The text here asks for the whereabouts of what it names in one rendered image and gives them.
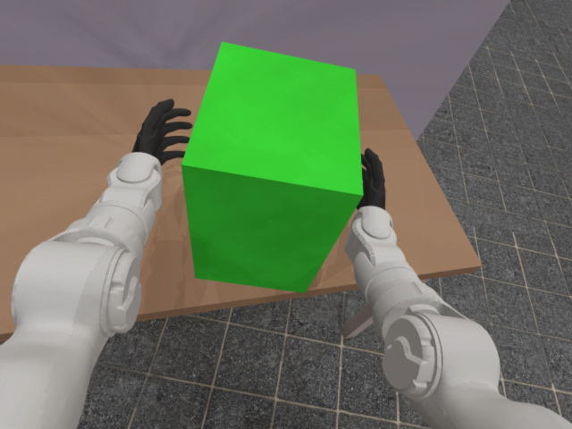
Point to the robot left forearm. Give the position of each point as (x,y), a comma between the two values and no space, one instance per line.
(124,215)

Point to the robot right forearm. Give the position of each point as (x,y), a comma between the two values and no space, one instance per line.
(390,285)

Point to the table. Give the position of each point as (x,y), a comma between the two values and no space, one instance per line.
(63,129)

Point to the right robot upper arm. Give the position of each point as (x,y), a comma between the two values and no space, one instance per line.
(449,370)

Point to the carton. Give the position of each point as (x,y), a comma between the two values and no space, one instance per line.
(272,172)

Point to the left robot hand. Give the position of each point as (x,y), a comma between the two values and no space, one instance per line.
(151,138)

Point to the right robot hand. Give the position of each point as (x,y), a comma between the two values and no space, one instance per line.
(373,181)

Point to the left robot upper arm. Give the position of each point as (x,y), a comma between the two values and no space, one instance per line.
(70,298)

